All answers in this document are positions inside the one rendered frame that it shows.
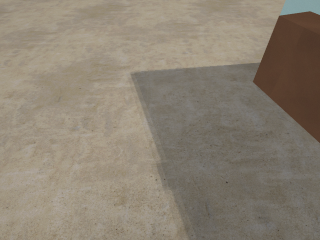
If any pedestal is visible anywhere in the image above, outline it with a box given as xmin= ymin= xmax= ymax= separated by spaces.
xmin=253 ymin=11 xmax=320 ymax=143

